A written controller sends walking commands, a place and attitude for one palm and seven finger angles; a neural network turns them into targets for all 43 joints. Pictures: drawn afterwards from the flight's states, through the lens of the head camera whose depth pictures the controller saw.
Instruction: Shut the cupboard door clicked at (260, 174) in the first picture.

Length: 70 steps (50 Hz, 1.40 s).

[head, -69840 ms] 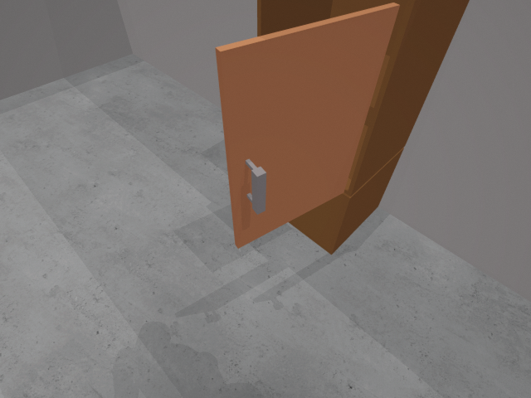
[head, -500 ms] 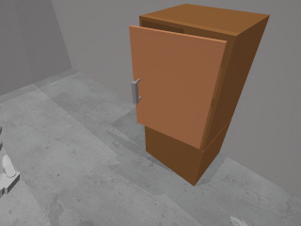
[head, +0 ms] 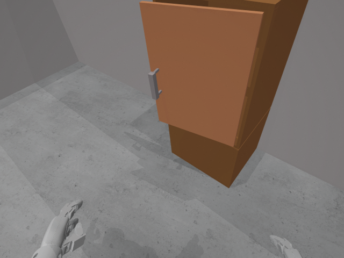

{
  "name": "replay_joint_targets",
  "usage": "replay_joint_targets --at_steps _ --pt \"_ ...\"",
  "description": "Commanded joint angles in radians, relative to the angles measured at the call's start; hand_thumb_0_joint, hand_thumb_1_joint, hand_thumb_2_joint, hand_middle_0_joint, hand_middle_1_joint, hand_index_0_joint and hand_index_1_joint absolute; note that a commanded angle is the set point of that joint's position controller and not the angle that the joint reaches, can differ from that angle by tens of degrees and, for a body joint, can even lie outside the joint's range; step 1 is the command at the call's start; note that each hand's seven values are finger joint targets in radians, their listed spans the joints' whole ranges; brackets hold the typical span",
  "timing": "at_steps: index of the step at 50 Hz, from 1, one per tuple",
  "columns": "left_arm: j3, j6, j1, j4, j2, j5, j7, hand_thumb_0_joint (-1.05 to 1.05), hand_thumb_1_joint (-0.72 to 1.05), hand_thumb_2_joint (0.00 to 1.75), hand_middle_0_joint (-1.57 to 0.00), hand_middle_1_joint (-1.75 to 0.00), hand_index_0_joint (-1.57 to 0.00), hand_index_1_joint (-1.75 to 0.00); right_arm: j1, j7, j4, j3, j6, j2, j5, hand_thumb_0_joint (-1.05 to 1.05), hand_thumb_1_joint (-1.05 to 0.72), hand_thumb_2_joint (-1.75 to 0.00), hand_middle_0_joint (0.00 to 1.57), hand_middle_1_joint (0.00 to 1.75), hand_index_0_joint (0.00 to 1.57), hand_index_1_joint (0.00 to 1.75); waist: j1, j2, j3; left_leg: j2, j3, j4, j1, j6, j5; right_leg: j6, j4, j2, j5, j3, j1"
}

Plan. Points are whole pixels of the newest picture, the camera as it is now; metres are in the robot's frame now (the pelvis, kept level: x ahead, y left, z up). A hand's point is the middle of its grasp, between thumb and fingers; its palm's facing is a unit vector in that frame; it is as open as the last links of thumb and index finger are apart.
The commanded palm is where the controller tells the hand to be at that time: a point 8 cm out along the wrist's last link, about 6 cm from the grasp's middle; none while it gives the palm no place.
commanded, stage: let the arm hang, fingers relaxed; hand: left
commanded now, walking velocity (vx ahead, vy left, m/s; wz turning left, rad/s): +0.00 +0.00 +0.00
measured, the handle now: (156, 83) +0.83 +0.12 -0.06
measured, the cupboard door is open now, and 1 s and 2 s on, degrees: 10 10 10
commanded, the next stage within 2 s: look to check the result in 0.92 s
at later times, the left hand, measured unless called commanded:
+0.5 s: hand out of the picture -0.09 +0.21 -0.15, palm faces +0.05 -0.96 -0.27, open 7.4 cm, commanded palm none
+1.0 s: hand out of the picture +0.01 +0.18 -0.16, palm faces +0.01 -0.98 -0.20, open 7.4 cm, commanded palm none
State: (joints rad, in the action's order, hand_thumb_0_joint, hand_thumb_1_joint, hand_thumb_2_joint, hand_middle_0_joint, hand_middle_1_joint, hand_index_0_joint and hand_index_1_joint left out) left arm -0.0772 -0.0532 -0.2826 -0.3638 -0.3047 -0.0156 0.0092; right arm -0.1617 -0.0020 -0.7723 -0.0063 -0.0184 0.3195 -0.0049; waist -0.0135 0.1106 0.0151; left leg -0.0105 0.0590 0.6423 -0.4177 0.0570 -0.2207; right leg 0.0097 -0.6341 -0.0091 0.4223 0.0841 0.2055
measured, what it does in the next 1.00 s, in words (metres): stands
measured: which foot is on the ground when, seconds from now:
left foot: down 0.00-1.00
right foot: down 0.00-1.00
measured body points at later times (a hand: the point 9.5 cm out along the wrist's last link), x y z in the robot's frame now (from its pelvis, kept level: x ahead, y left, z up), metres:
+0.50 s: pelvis -0.01 +0.00 +0.02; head -0.01 +0.00 +0.47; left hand -0.09 +0.26 -0.13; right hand +0.00 -0.24 -0.14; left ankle +0.07 +0.08 -0.72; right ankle -0.05 -0.11 -0.72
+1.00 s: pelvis +0.01 +0.00 +0.02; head +0.02 +0.00 +0.47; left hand +0.01 +0.23 -0.14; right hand +0.00 -0.25 -0.13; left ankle +0.07 +0.08 -0.72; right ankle -0.05 -0.11 -0.72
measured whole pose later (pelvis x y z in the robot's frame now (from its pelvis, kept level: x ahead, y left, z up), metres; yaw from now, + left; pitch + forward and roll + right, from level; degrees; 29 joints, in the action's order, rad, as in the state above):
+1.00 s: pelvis +0.01 +0.00 +0.02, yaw +0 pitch -1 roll +0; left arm -0.02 0.00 -0.26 -1.12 -0.19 -0.01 0.02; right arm -0.25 0.02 -1.14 0.01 0.01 0.20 -0.01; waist -0.02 -0.01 -0.05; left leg -0.02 0.05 0.41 -0.28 0.05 -0.11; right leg 0.01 -0.40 -0.01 0.31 0.09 0.07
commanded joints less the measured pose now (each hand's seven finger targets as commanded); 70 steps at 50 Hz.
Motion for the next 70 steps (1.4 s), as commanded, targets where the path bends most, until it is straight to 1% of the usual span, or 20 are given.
replay_joint_targets --at_steps 1,2,5,7,9,10,12,13,16,19,22,24,27,29,37,42,48,56,68,70 --pt "0.025 0.025 0.017 -0.101 -0.08 -0.001 0.005 0.0 0.9 0.9 -0.2 -0.3 -0.2 -0.3 -0.018 0.013 0.058 0.022 0.011 0.066 -0.018 0.0 -0.9 -0.9 0.2 0.3 0.2 0.3 -0.003 -0.329 -0.019 0.066 -0.118 0.002 0.159 -0.017 0.136 0.105 0.205 -0.173 -0.121 -0.137 0.164" --pt "0.033 0.02 0.025 -0.151 -0.076 -0.001 0.008 0.0 0.9 0.9 -0.2 -0.3 -0.2 -0.3 -0.03 0.011 0.038 0.018 0.026 0.052 -0.022 0.0 -0.9 -0.9 0.2 0.3 0.2 0.3 -0.011 -0.284 -0.05 0.06 -0.113 0.0 0.171 -0.022 0.088 0.108 0.236 -0.176 -0.02 -0.145 0.202" --pt "0.039 0.019 0.013 -0.294 -0.066 -0.002 0.012 0.0 0.9 0.9 -0.2 -0.3 -0.2 -0.3 -0.068 0.01 -0.031 0.018 0.04 0.029 -0.027 0.0 -0.9 -0.9 0.2 0.3 0.2 0.3 -0.022 -0.075 -0.091 0.078 -0.151 -0.084 0.163 -0.016 0.03 0.091 0.237 -0.141 0.094 -0.134 0.202" --pt "0.038 0.022 -0.045 -0.389 -0.046 0.001 0.011 0.0 0.9 0.9 -0.2 -0.3 -0.2 -0.3 -0.079 0.016 -0.067 0.017 0.035 0.023 -0.027 0.0 -0.9 -0.9 0.2 0.3 0.2 0.3 0.0 0.091 -0.085 0.106 -0.23 -0.225 0.083 0.002 -0.067 0.059 0.188 -0.082 0.046 -0.105 0.094" --pt "0.019 0.026 -0.116 -0.467 -0.023 0.0 0.01 0.0 0.9 0.9 -0.2 -0.3 -0.2 -0.3 -0.084 0.026 -0.092 0.028 0.03 0.03 -0.028 0.0 -0.9 -0.9 0.2 0.3 0.2 0.3 0.031 0.199 -0.028 0.138 -0.295 -0.333 0.034 0.021 -0.161 0.049 0.148 -0.047 -0.023 -0.072 -0.037" --pt "0.023 0.028 -0.137 -0.504 -0.024 0.0 0.008 0.0 0.9 0.9 -0.2 -0.3 -0.2 -0.3 -0.09 0.03 -0.108 0.03 0.029 0.034 -0.023 0.0 -0.9 -0.9 0.2 0.3 0.2 0.3 0.037 0.215 -0.002 0.141 -0.308 -0.363 0.046 0.024 -0.192 0.047 0.145 -0.038 -0.038 -0.067 -0.058" --pt "0.025 0.034 -0.159 -0.561 -0.018 0.0 0.004 0.0 0.9 0.9 -0.2 -0.3 -0.2 -0.3 -0.101 0.036 -0.134 0.037 0.027 0.039 -0.018 0.0 -0.9 -0.9 0.2 0.3 0.2 0.3 0.039 0.188 0.025 0.142 -0.303 -0.385 0.069 0.023 -0.228 0.048 0.171 -0.034 -0.056 -0.069 -0.076" --pt "0.025 0.037 -0.162 -0.583 -0.023 -0.002 0.003 0.0 0.9 0.9 -0.2 -0.3 -0.2 -0.3 -0.111 0.038 -0.141 0.042 0.025 0.045 -0.012 0.0 -0.9 -0.9 0.2 0.3 0.2 0.3 0.039 0.101 0.026 0.148 -0.31 -0.385 0.085 0.025 -0.196 0.049 0.196 -0.033 -0.066 -0.071 -0.084" --pt "0.029 0.049 -0.165 -0.644 -0.017 -0.002 0.004 0.0 0.9 0.9 -0.2 -0.3 -0.2 -0.3 -0.122 0.041 -0.181 0.049 0.019 0.053 -0.009 0.0 -0.9 -0.9 0.2 0.3 0.2 0.3 0.03 -0.046 0.021 0.133 -0.262 -0.36 0.117 0.016 -0.142 0.06 0.263 -0.062 -0.086 -0.091 -0.091" --pt "0.033 0.058 -0.156 -0.682 -0.016 -0.002 0.009 0.0 0.9 0.9 -0.2 -0.3 -0.2 -0.3 -0.139 0.04 -0.223 0.049 0.018 0.036 -0.006 0.0 -0.9 -0.9 0.2 0.3 0.2 0.3 0.011 -0.126 -0.017 0.114 -0.204 -0.307 0.184 0.005 -0.048 0.071 0.32 -0.095 -0.078 -0.11 -0.024" --pt "0.036 0.054 -0.136 -0.707 -0.017 -0.003 0.012 0.0 0.9 0.9 -0.2 -0.3 -0.2 -0.3 -0.149 0.04 -0.258 0.05 0.027 0.038 -0.007 0.0 -0.9 -0.9 0.2 0.3 0.2 0.3 -0.002 -0.162 -0.099 0.114 -0.201 -0.314 0.203 0.001 -0.091 0.071 0.345 -0.095 0.004 -0.111 0.067" --pt "0.038 0.052 -0.143 -0.722 -0.021 -0.004 0.013 0.0 0.9 0.9 -0.2 -0.3 -0.2 -0.3 -0.141 0.038 -0.273 0.048 0.028 0.033 -0.007 0.0 -0.9 -0.9 0.2 0.3 0.2 0.3 0.0 -0.137 -0.12 0.113 -0.194 -0.324 0.195 -0.001 -0.104 0.067 0.349 -0.097 0.021 -0.11 0.077" --pt "0.039 0.049 -0.138 -0.736 -0.027 -0.005 0.014 0.0 0.9 0.9 -0.2 -0.3 -0.2 -0.3 -0.126 0.037 -0.285 0.05 0.033 0.038 -0.009 0.0 -0.9 -0.9 0.2 0.3 0.2 0.3 0.003 -0.155 -0.168 0.109 -0.193 -0.337 0.179 -0.003 -0.145 0.065 0.361 -0.095 0.066 -0.119 0.108" --pt "0.04 0.049 -0.137 -0.74 -0.029 -0.006 0.014 0.0 0.9 0.9 -0.2 -0.3 -0.2 -0.3 -0.126 0.035 -0.293 0.047 0.033 0.027 -0.01 0.0 -0.9 -0.9 0.2 0.3 0.2 0.3 0.004 -0.164 -0.162 0.102 -0.174 -0.322 0.189 -0.005 -0.113 0.066 0.371 -0.104 0.068 -0.126 0.112" --pt "0.035 0.047 -0.105 -0.736 -0.032 -0.005 0.013 0.0 0.9 0.9 -0.2 -0.3 -0.2 -0.3 -0.1 0.034 -0.302 0.045 0.025 0.029 -0.013 0.0 -0.9 -0.9 0.2 0.3 0.2 0.3 0.018 -0.079 -0.157 0.111 -0.201 -0.382 0.14 -0.009 -0.147 0.051 0.331 -0.089 0.001 -0.113 0.047" --pt "0.034 0.053 -0.081 -0.735 -0.033 -0.001 0.013 0.0 0.9 0.9 -0.2 -0.3 -0.2 -0.3 -0.096 0.033 -0.305 0.041 0.016 0.022 -0.013 0.0 -0.9 -0.9 0.2 0.3 0.2 0.3 0.019 -0.077 -0.102 0.104 -0.185 -0.356 0.175 -0.013 -0.037 0.054 0.332 -0.102 -0.064 -0.112 0.0" --pt "0.032 0.062 -0.056 -0.732 -0.036 0.001 0.017 0.0 0.9 0.9 -0.2 -0.3 -0.2 -0.3 -0.096 0.036 -0.314 0.037 0.006 0.025 -0.007 0.0 -0.9 -0.9 0.2 0.3 0.2 0.3 0.018 -0.102 -0.044 0.112 -0.162 -0.293 0.235 -0.009 0.178 0.049 0.337 -0.111 -0.195 -0.103 -0.054" --pt "0.038 0.058 -0.033 -0.742 -0.027 0.005 0.021 0.0 0.9 0.9 -0.2 -0.3 -0.2 -0.3 -0.079 0.038 -0.327 0.031 0.012 0.019 -0.008 0.0 -0.9 -0.9 0.2 0.3 0.2 0.3 0.013 -0.102 -0.067 0.116 -0.157 -0.286 0.245 -0.012 0.195 0.044 0.353 -0.117 -0.214 -0.099 -0.067" --pt "0.04 0.063 -0.027 -0.742 -0.038 0.002 0.025 0.0 0.9 0.9 -0.2 -0.3 -0.2 -0.3 -0.044 0.041 -0.325 0.03 0.008 0.036 -0.004 0.0 -0.9 -0.9 0.2 0.3 0.2 0.3 0.012 -0.126 -0.02 0.123 -0.143 -0.258 0.299 -0.008 0.32 0.034 0.348 -0.122 -0.362 -0.094 -0.11" --pt "0.042 0.061 -0.021 -0.743 -0.035 0.004 0.025 0.0 0.9 0.9 -0.2 -0.3 -0.2 -0.3 -0.039 0.041 -0.326 0.027 0.01 0.034 -0.006 0.0 -0.9 -0.9 0.2 0.3 0.2 0.3 0.01 -0.122 -0.039 0.124 -0.144 -0.266 0.294 -0.008 0.309 0.033 0.351 -0.124 -0.342 -0.093 -0.104"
